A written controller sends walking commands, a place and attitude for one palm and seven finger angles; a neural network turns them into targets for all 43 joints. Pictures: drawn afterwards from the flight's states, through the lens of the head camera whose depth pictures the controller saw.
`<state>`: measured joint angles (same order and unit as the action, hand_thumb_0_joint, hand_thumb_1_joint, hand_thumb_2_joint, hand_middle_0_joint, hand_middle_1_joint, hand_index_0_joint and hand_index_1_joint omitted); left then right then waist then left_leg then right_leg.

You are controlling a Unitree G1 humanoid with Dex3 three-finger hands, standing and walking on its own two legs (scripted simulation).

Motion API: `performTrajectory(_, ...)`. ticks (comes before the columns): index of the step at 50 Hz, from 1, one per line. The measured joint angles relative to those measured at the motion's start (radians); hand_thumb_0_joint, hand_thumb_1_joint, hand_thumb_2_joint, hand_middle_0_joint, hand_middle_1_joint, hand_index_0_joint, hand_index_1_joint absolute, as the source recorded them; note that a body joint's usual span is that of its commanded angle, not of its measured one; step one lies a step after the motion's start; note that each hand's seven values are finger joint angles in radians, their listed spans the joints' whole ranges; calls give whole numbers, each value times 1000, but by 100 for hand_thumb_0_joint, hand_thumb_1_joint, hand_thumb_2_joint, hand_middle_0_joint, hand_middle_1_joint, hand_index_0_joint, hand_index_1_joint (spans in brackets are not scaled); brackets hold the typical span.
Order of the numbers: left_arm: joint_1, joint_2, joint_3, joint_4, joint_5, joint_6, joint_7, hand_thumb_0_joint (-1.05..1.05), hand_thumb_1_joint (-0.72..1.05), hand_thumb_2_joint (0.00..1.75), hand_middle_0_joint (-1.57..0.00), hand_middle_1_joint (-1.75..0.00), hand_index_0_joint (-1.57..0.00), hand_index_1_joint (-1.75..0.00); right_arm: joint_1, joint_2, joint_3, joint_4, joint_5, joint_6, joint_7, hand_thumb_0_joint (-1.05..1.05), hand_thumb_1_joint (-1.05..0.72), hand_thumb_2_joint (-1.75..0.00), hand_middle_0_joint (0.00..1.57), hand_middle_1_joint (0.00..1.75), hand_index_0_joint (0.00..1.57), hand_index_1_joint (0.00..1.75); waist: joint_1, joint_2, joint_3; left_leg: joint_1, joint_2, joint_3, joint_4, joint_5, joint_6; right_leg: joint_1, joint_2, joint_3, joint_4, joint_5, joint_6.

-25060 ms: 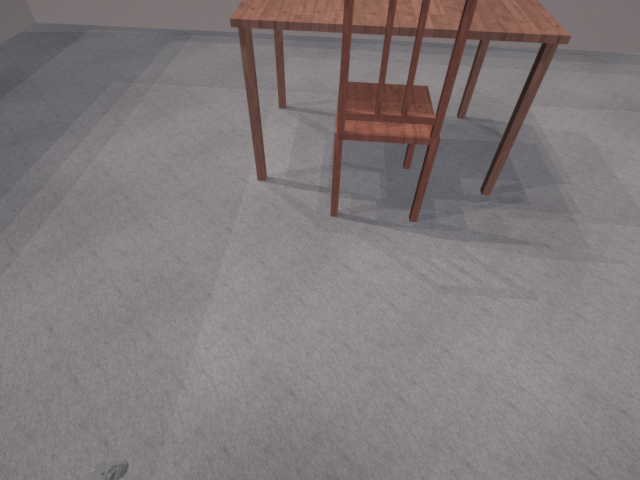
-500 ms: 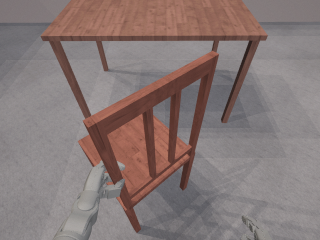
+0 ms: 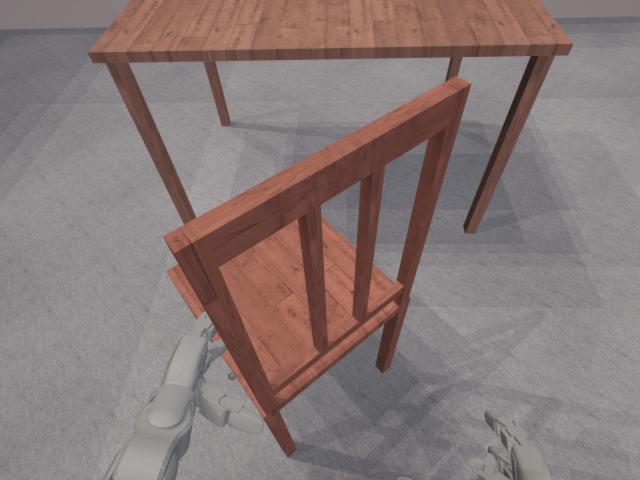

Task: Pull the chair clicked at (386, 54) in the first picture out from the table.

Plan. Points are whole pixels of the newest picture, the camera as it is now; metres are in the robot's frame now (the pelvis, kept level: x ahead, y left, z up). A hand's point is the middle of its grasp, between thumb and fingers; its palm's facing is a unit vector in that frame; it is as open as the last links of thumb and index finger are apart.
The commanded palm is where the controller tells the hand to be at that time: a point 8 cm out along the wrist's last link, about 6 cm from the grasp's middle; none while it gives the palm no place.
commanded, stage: open the thumb and straighten the fingers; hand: left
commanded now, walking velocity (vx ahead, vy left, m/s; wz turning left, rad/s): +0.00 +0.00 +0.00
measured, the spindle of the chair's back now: (316, 293) +0.37 +0.01 -0.02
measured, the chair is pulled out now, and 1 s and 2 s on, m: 0.50 0.50 0.50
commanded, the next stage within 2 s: draw the fingers out of the gap in 0.10 s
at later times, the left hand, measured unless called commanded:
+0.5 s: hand (229, 421) +0.21 +0.12 -0.04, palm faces -0.10 -0.96 -0.25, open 17.4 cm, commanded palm +0.19 +0.17 -0.01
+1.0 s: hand out of the picture +0.14 +0.13 -0.04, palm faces -0.07 -0.97 -0.23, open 17.4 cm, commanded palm +0.10 +0.18 -0.01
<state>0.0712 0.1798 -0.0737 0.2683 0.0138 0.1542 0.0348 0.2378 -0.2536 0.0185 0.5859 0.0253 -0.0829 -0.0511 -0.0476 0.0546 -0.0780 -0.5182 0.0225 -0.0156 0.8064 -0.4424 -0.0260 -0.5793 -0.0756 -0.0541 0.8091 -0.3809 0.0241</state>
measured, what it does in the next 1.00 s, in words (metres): stands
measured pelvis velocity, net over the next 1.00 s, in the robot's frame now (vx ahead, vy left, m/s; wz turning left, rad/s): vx -0.01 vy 0.00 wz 0.02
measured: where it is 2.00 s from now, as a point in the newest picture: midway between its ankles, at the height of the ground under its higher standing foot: outside the picture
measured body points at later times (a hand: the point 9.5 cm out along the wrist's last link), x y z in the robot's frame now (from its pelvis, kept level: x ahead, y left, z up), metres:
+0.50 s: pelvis +0.00 -0.01 -0.01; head +0.04 -0.02 +0.44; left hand +0.21 +0.17 -0.02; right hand +0.16 -0.25 -0.09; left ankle -0.02 +0.14 -0.70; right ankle +0.01 -0.13 -0.70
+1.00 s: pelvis -0.01 +0.00 -0.02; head +0.01 -0.02 +0.43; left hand +0.14 +0.18 -0.02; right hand +0.17 -0.24 -0.09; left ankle -0.02 +0.14 -0.70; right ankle +0.01 -0.13 -0.70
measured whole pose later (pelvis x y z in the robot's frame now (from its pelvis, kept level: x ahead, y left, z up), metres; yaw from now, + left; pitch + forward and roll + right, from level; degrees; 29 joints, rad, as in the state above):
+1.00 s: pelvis -0.01 +0.00 -0.02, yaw +1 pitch +9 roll -1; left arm 0.63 0.20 -0.13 -0.22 0.04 0.17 0.03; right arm 0.25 -0.23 0.01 0.48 0.03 -0.16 -0.10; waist -0.02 0.05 -0.13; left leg -0.62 0.03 -0.05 0.97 -0.51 -0.03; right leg -0.67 -0.08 -0.08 0.95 -0.44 0.02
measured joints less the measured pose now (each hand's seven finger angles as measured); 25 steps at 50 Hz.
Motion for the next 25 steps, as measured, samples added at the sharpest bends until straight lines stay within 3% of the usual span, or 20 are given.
performTrajectory(4, 28, -1, -19, -52, 2, 9, 6, -1, -52, 21, -9, -25, -9, -25, -2, 0, 0, -13, -2, -12, -3, 1, -91, -90, 21, 30, 21, 30, 4, 5, -6, -9, -2, -5, 14, -9, 0, -5, -3, -5, 12, -9, 1)
performTrajectory(9, 45, -11, -39, -86, 9, 30, 12, -1, -53, 20, -4, -10, -3, -10, -8, -7, 2, -25, -3, -11, -6, 1, -91, -90, 21, 30, 21, 30, 6, 3, -12, -17, -4, -11, 29, -17, 0, -11, -5, -9, 26, -19, 1)
performTrajectory(14, 74, -12, -32, -108, 15, 44, 13, -1, -53, 20, -2, -4, -2, -4, -7, -8, 3, -46, -3, 0, -8, 1, -91, -90, 21, 30, 21, 30, 4, -6, -18, -28, -1, -10, 41, -23, -3, -25, -3, -8, 41, -25, -3)
performTrajectory(25, 279, 13, -51, -283, 14, 38, 20, -1, -53, 20, -1, -1, -1, -1, 21, -9, 0, -82, -1, -25, -20, 1, -91, -90, 21, 30, 21, 30, 5, -3, -26, -43, 4, -20, 70, -37, -9, -35, 1, -16, 67, -40, -8)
